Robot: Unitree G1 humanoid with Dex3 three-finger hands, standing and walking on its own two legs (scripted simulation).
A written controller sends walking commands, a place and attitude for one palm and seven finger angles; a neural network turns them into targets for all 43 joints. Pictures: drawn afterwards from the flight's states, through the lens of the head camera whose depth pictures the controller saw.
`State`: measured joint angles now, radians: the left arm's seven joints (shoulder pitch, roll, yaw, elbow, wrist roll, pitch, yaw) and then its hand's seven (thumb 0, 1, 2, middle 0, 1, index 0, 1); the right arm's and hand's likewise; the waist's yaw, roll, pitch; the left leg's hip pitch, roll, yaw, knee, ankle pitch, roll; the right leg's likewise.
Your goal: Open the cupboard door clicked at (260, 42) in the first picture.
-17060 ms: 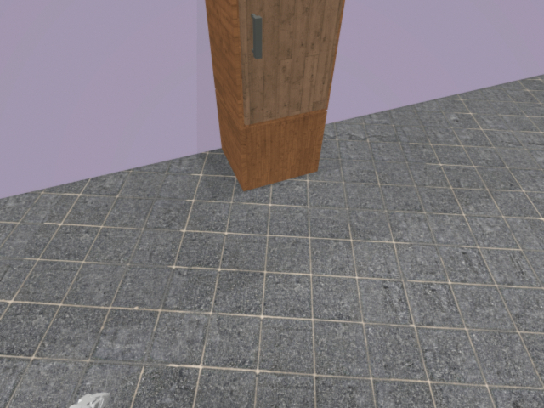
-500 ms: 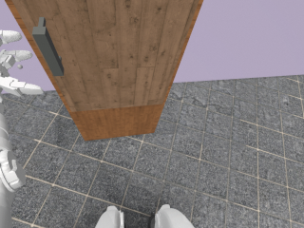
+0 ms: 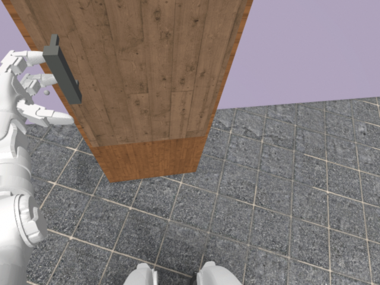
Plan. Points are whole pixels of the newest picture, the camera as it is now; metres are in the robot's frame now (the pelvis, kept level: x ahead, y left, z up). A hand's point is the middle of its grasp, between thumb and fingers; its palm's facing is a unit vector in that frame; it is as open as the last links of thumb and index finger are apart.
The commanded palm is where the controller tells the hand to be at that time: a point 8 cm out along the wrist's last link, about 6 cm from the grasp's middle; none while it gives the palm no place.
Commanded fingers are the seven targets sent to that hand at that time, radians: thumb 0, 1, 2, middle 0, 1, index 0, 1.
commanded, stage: slide the fingers in behind the handle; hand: left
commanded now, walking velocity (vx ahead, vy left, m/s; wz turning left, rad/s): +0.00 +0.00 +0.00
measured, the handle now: (65, 70) +0.54 +0.24 +0.08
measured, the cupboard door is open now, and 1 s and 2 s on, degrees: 0 0 3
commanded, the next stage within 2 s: close the thumb around the handle in 0.88 s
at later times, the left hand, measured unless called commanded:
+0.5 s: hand (68, 90) +0.49 +0.22 +0.08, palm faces +0.11 -0.99 +0.00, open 14.0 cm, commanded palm +0.46 +0.26 +0.08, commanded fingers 0.00 -0.50 0.30 -0.30 -1.20 -0.30 -1.20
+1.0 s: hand (69, 91) +0.49 +0.22 +0.08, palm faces +0.12 -0.99 +0.00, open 14.0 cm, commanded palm +0.46 +0.26 +0.08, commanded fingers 0.00 -0.39 0.35 -0.31 -1.21 -0.31 -1.21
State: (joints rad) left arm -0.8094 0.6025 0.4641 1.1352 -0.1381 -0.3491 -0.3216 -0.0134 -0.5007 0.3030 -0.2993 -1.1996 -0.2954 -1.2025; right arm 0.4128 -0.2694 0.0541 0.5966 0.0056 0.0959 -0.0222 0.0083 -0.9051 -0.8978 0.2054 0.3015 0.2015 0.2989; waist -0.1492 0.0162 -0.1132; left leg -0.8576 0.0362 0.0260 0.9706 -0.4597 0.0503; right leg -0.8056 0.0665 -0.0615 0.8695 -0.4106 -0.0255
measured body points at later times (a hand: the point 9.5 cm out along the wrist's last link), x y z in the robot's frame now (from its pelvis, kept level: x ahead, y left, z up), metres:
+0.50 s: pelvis -0.01 +0.00 +0.00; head +0.11 +0.02 +0.43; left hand +0.48 +0.28 +0.08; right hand +0.01 -0.27 -0.11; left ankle +0.00 +0.08 -0.68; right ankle +0.00 -0.11 -0.68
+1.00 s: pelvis +0.00 -0.01 +0.00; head +0.11 +0.02 +0.43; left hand +0.48 +0.28 +0.08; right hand +0.01 -0.27 -0.11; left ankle +0.00 +0.08 -0.68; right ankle +0.00 -0.11 -0.68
